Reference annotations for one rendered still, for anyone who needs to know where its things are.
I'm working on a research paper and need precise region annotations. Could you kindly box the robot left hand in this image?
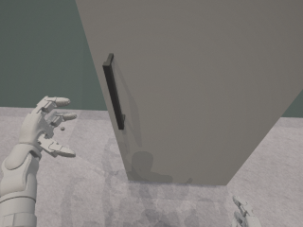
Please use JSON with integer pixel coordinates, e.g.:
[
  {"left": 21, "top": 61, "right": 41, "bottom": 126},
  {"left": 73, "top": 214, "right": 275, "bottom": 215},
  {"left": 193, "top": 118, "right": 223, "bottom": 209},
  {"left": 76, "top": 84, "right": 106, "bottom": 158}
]
[{"left": 18, "top": 96, "right": 77, "bottom": 158}]

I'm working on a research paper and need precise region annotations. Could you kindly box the robot right hand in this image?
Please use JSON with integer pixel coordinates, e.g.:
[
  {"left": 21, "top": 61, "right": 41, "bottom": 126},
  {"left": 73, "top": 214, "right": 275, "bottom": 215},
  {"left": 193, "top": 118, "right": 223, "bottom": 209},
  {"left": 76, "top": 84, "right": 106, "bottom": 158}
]
[{"left": 231, "top": 195, "right": 263, "bottom": 227}]

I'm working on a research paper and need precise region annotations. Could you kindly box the fridge door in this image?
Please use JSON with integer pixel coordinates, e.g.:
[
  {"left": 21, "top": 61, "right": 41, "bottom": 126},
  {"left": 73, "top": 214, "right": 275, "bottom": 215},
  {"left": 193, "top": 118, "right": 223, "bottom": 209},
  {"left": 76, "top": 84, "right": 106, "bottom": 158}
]
[{"left": 76, "top": 0, "right": 303, "bottom": 186}]

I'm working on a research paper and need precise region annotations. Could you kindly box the robot left forearm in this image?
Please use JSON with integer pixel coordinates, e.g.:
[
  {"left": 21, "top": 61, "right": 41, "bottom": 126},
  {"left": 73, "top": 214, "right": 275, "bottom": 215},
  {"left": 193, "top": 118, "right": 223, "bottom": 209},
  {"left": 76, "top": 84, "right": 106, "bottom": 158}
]
[{"left": 0, "top": 144, "right": 43, "bottom": 227}]

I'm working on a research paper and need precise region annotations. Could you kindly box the handle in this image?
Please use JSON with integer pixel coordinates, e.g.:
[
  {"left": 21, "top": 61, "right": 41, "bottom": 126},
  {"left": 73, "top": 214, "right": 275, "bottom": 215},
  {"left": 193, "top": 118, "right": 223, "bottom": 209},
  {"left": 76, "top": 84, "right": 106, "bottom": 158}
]
[{"left": 102, "top": 53, "right": 126, "bottom": 131}]

